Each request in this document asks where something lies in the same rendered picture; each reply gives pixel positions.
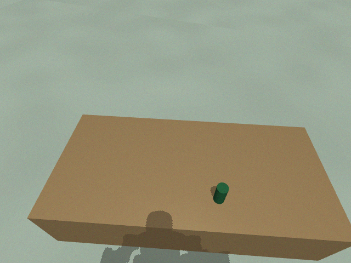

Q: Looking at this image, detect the can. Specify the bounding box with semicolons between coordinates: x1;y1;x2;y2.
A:
213;182;229;204

